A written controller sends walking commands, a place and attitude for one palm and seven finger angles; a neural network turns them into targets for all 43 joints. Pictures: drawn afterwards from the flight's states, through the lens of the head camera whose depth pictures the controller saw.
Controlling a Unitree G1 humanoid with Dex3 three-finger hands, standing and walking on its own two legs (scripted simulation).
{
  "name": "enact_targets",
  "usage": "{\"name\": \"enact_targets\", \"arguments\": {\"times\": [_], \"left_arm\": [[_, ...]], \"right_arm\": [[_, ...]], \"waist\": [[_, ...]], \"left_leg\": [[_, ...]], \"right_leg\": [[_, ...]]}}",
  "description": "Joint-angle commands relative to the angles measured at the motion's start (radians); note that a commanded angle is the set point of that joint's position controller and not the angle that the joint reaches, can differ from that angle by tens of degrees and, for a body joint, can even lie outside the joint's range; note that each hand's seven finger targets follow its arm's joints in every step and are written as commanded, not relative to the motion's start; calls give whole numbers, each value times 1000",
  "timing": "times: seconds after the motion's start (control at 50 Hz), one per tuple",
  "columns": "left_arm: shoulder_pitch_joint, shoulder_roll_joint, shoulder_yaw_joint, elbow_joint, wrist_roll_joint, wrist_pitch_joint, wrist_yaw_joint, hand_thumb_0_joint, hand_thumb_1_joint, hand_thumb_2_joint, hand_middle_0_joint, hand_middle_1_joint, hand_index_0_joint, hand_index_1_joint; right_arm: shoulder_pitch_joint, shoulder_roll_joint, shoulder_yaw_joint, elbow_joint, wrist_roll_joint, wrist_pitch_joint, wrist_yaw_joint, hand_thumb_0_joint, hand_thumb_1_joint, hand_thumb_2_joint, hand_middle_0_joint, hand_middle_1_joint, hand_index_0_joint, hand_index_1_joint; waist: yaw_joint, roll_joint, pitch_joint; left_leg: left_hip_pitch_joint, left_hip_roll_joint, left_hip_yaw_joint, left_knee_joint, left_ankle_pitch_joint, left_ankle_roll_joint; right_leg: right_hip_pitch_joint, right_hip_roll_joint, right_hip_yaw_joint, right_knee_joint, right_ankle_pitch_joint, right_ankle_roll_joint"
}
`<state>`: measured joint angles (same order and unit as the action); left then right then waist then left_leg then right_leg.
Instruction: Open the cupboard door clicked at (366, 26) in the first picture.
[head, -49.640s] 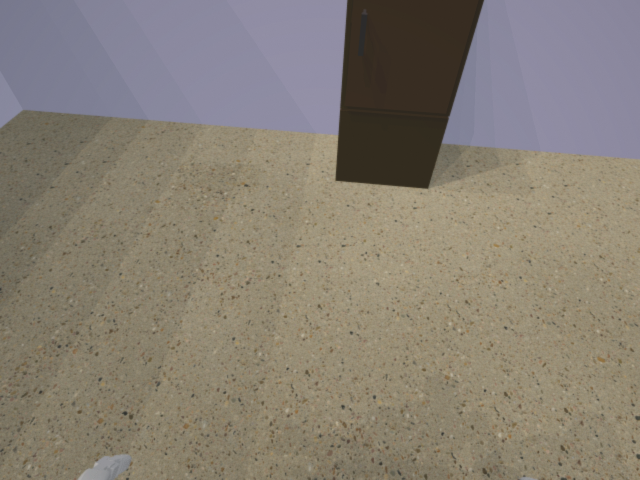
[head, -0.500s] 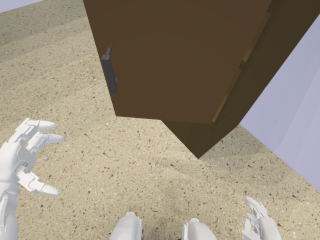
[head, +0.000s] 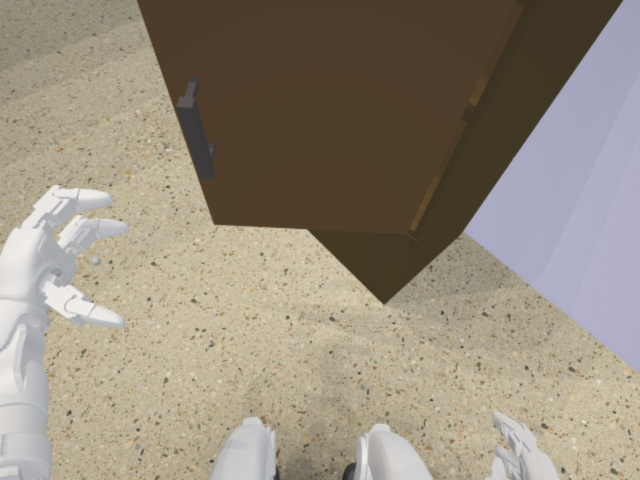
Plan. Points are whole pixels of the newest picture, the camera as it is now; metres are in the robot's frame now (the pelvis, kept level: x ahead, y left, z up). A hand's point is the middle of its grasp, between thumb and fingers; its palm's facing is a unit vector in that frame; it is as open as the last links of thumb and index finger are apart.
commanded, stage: move the hooked fingers beside the handle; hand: left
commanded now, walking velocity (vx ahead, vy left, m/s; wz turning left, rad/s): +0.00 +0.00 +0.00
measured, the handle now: (200, 130) +0.57 +0.19 +0.05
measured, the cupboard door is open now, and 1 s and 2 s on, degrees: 46 46 46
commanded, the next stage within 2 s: slide the fingers in behind the handle in 2.00 s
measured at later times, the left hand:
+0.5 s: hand (120, 216) +0.42 +0.26 +0.05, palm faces +0.00 -1.00 -0.01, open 14.0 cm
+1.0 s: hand (144, 174) +0.49 +0.25 +0.04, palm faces +0.01 -1.00 -0.01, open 14.0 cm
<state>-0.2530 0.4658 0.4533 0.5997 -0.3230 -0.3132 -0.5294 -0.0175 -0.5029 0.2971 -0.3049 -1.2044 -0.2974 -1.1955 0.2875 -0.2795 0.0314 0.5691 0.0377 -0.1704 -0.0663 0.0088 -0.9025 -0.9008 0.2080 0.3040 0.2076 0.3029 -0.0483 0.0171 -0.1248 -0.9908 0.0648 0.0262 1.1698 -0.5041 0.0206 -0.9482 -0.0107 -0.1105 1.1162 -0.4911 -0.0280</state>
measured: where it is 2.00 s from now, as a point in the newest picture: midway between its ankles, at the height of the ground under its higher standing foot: outside the picture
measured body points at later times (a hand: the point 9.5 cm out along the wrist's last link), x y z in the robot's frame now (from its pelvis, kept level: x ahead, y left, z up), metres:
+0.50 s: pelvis +0.00 +0.02 +0.00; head +0.12 +0.04 +0.43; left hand +0.41 +0.32 +0.05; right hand +0.10 -0.25 -0.10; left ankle +0.03 +0.11 -0.65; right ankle +0.03 -0.11 -0.65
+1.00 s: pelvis +0.00 +0.01 -0.01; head +0.15 +0.04 +0.41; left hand +0.48 +0.31 +0.05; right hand +0.03 -0.26 -0.12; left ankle +0.03 +0.11 -0.65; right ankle +0.03 -0.11 -0.65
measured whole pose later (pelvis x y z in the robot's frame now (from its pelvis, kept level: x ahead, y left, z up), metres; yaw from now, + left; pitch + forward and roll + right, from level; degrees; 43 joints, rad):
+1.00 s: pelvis +0.00 +0.01 -0.01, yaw -1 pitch +24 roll -4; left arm -0.81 0.60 0.48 1.12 -0.14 -0.41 -0.41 -0.02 -0.50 0.30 -0.30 -1.20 -0.30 -1.20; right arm 0.34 -0.28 0.05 0.63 0.00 0.01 -0.04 0.00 -0.90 -0.90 0.21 0.30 0.21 0.30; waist -0.15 0.01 -0.11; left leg -1.15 0.07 0.03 1.23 -0.52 0.04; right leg -1.10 0.00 -0.10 1.16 -0.49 -0.01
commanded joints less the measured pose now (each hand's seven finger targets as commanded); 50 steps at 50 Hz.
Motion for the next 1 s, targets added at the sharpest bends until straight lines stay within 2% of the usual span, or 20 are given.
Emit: {"name": "enact_targets", "arguments": {"times": [0.0,0.06,0.14,0.16,0.24,0.28,0.32,0.4,0.44,0.54,0.56,0.6,0.62,0.68,0.7,0.72,0.74,0.76,0.84,0.98], "left_arm": [[-195,248,66,-153,-17,-69,24,0,-500,300,-300,-1200,-300,-1200],[-249,238,52,-145,-7,-97,35,0,-500,300,-300,-1200,-300,-1200],[-322,244,42,-164,5,-134,44,0,-500,300,-300,-1200,-300,-1200],[-341,246,36,-141,18,-136,45,0,-500,300,-300,-1200,-300,-1200],[-461,235,10,-106,35,-143,66,0,-500,300,-300,-1200,-300,-1200],[-458,272,43,-62,48,-139,77,0,-500,300,-300,-1200,-300,-1200],[-490,238,11,-43,59,-137,87,0,-500,300,-300,-1200,-300,-1200],[-530,285,47,64,75,-133,99,0,-500,300,-300,-1200,-300,-1200],[-564,273,30,67,80,-139,99,0,-500,300,-300,-1200,-300,-1200],[-689,249,-16,116,97,-157,100,0,-500,300,-300,-1200,-300,-1200],[-700,285,13,139,102,-161,102,0,-500,300,-300,-1200,-300,-1200],[-728,300,22,156,108,-168,106,0,-500,300,-300,-1200,-300,-1200],[-749,285,7,166,109,-169,106,0,-500,300,-300,-1200,-300,-1200],[-760,346,54,196,123,-176,114,0,-500,300,-300,-1200,-300,-1200],[-792,323,29,206,124,-174,115,0,-500,300,-300,-1200,-300,-1200],[-796,347,47,213,129,-175,118,0,-500,300,-300,-1200,-300,-1200],[-815,337,32,220,131,-176,116,0,-500,300,-300,-1200,-300,-1200],[-828,365,52,235,136,-175,119,0,-500,300,-300,-1200,-300,-1200],[-885,407,64,295,150,-170,119,0,-500,300,-300,-1200,-300,-1200],[-970,443,64,315,161,-172,109,0,-500,300,-300,-1200,-300,-1200]], "right_arm": [[49,-162,-73,-118,8,-24,0,0,-900,-900,200,300,200,300],[65,-166,-76,-106,3,-14,1,0,-900,-900,200,300,200,300],[79,-170,-82,-91,0,-6,-2,0,-900,-900,200,300,200,300],[86,-170,-80,-80,0,1,-2,0,-900,-900,200,300,200,300],[88,-171,-79,-63,-3,12,-5,0,-900,-900,200,300,200,300],[99,-177,-79,-58,-6,25,-3,0,-900,-900,200,300,200,300],[98,-171,-77,-58,-8,34,0,0,-900,-900,200,300,200,300],[113,-179,-74,-49,-10,58,5,0,-900,-900,200,300,200,300],[118,-177,-73,-55,-10,65,8,0,-900,-900,200,300,200,300],[137,-180,-72,-36,-15,88,13,0,-900,-900,200,300,200,300],[141,-186,-73,-27,-15,95,13,0,-900,-900,200,300,200,300],[147,-187,-74,-23,-17,105,12,0,-900,-900,200,300,200,300],[145,-182,-73,-21,-16,109,13,0,-900,-900,200,300,200,300],[165,-186,-72,-14,-21,126,15,0,-900,-900,200,300,200,300],[162,-182,-70,-11,-21,130,16,0,-900,-900,200,300,200,300],[168,-184,-70,-10,-22,134,16,0,-900,-900,200,300,200,300],[172,-181,-67,-12,-23,137,17,0,-900,-900,200,300,200,300],[179,-186,-66,-6,-24,143,18,0,-900,-900,200,300,200,300],[184,-187,-58,-8,-25,159,16,0,-900,-900,200,300,200,300],[210,-197,-55,7,-31,176,19,0,-900,-900,200,300,200,300]], "waist": [[14,56,-347],[-2,47,-356],[-11,74,-389],[-11,109,-396],[-25,133,-369],[-15,116,-391],[-22,113,-404],[-23,77,-390],[-25,101,-407],[-58,116,-418],[-50,102,-424],[-54,101,-444],[-60,113,-443],[-49,125,-480],[-66,115,-466],[-60,102,-477],[-69,125,-470],[-68,107,-485],[-88,115,-441],[-108,172,-525]], "left_leg": [[220,-43,-48,-170,289,11],[242,-41,-51,-169,287,12],[291,-37,-66,-166,326,9],[320,-34,-72,-175,342,2],[344,-30,-92,-180,313,-3],[353,-29,-95,-184,327,-7],[359,-30,-97,-182,332,-7],[312,-29,-94,-171,324,-5],[320,-30,-92,-163,347,-4],[351,-23,-107,-145,357,-5],[348,-21,-108,-146,354,-7],[343,-23,-108,-137,361,-5],[335,-26,-103,-133,353,-3],[345,-24,-104,-122,407,-5],[327,-26,-99,-115,393,0],[316,-25,-100,-113,392,1],[316,-26,-99,-107,403,3],[309,-25,-97,-103,396,4],[237,-28,-88,-91,337,13],[284,-22,-100,-66,395,11]], "right_leg": [[203,27,84,-157,232,10],[180,32,82,-157,224,9],[150,34,74,-141,234,2],[131,33,69,-141,232,1],[71,33,57,-139,184,-4],[83,31,56,-141,193,-2],[72,29,54,-136,194,1],[79,32,53,-129,200,1],[73,34,53,-120,212,-4],[8,37,50,-114,205,-2],[17,38,52,-116,205,-2],[22,36,54,-111,214,0],[20,35,58,-111,213,2],[35,38,57,-99,249,0],[33,38,62,-103,251,5],[45,37,61,-99,253,5],[31,41,62,-95,259,2],[42,42,65,-97,261,5],[40,44,73,-97,237,5],[12,47,72,-84,268,7]]}}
